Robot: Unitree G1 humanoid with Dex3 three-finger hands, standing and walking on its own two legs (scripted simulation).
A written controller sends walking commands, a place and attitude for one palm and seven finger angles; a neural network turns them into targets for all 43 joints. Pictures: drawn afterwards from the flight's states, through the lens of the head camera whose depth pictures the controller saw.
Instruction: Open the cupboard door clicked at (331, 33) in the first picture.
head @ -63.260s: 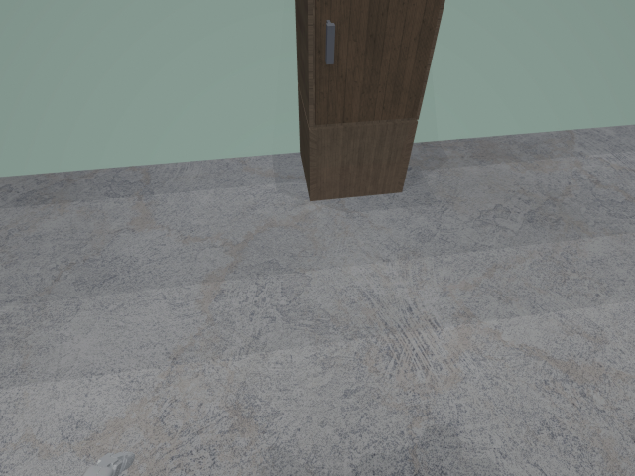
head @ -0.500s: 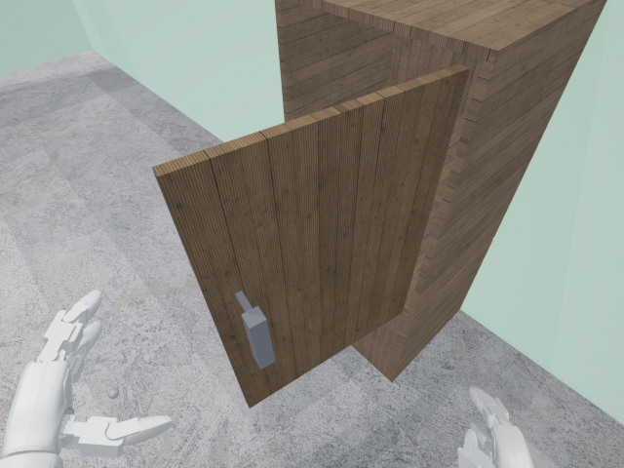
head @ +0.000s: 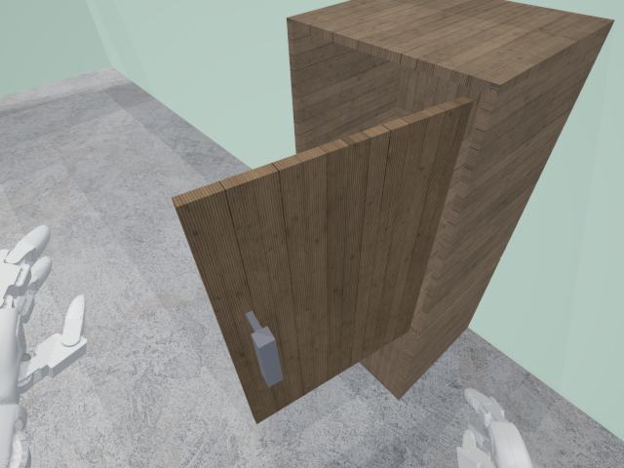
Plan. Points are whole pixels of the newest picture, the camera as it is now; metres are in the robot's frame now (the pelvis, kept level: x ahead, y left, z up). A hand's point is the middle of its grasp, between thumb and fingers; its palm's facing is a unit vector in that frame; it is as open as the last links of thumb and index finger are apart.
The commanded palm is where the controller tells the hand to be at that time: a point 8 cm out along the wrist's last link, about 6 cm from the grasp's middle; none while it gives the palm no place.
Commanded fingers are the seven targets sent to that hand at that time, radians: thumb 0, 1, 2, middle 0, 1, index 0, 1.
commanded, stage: draw the hand back to the body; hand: left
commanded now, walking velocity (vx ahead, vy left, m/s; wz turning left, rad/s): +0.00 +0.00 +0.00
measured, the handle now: (262, 347) +0.29 +0.12 -0.03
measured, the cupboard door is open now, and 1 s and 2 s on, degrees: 80 80 80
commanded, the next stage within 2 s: step back with the hand held close in 0.34 s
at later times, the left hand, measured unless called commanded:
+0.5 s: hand (82, 348) +0.17 +0.25 +0.15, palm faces +0.45 -0.80 -0.41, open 7.4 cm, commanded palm +0.13 +0.28 +0.17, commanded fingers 0.00 0.90 0.90 -0.20 -0.30 -0.20 -0.30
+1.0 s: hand (41, 390) +0.13 +0.27 +0.15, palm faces +0.36 -0.79 -0.50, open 7.4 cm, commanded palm +0.08 +0.31 +0.17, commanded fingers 0.00 0.90 0.90 -0.20 -0.30 -0.20 -0.30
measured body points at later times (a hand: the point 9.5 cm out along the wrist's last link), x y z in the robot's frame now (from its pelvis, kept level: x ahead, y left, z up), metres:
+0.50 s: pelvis -0.02 -0.01 +0.00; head -0.03 -0.04 +0.45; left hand +0.15 +0.29 +0.18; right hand +0.17 -0.24 -0.09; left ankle -0.02 +0.08 -0.74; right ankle -0.03 -0.11 -0.74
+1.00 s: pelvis -0.07 +0.01 -0.01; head -0.05 +0.01 +0.44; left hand +0.11 +0.31 +0.18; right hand +0.10 -0.24 -0.08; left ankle -0.02 +0.08 -0.74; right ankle -0.03 -0.11 -0.74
